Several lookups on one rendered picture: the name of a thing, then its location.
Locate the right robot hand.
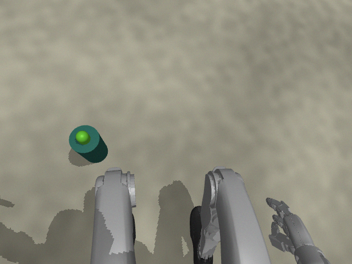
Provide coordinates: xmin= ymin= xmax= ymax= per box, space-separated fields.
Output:
xmin=266 ymin=197 xmax=315 ymax=255

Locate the right robot arm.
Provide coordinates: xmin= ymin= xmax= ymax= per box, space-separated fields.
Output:
xmin=294 ymin=245 xmax=331 ymax=264

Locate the bottle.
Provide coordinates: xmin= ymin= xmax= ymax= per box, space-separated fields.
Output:
xmin=69 ymin=125 xmax=108 ymax=163

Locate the right robot foot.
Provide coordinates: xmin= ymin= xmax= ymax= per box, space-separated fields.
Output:
xmin=190 ymin=206 xmax=213 ymax=264

